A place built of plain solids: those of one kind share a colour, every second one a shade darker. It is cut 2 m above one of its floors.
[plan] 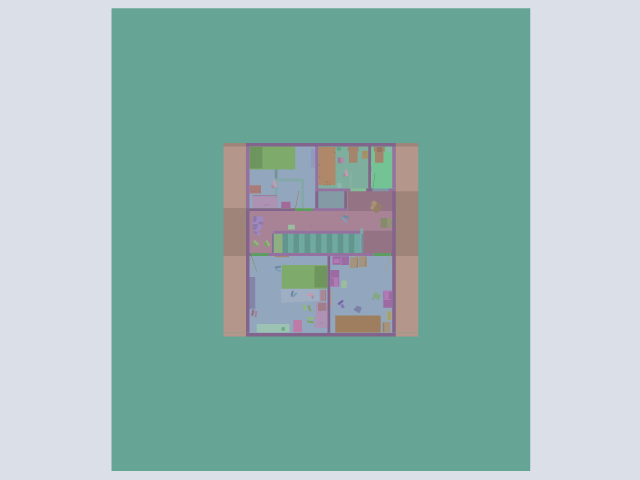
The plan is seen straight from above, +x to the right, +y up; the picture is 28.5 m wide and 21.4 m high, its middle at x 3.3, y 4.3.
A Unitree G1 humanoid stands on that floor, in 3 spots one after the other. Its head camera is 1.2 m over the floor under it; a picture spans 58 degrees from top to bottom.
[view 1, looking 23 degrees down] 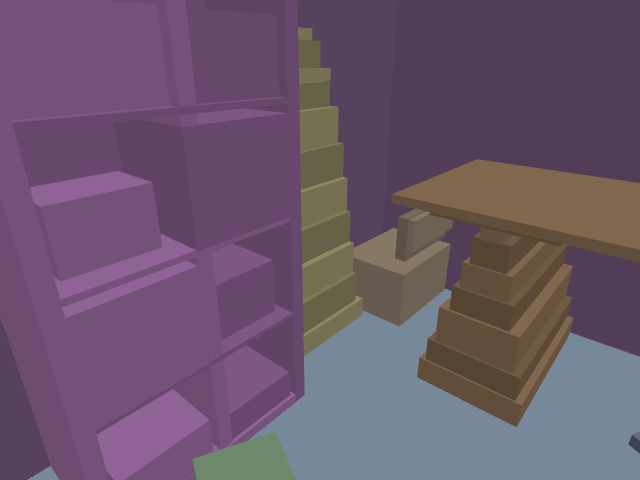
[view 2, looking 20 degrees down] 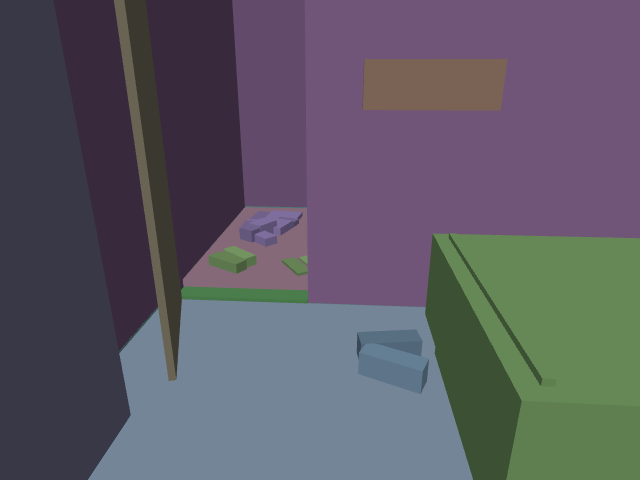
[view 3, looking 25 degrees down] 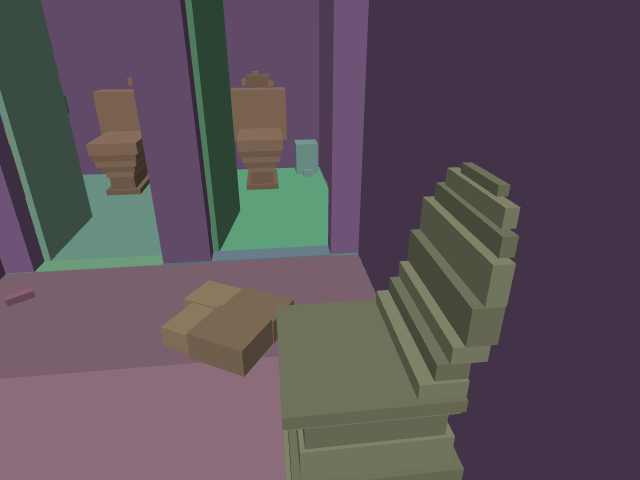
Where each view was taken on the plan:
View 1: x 5.22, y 2.23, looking -49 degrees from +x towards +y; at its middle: ironing_board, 1.84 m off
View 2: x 1.23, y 1.38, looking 94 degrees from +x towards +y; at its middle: wall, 2.36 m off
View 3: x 6.00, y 4.15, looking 83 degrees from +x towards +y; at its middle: upper_floor_wc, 2.84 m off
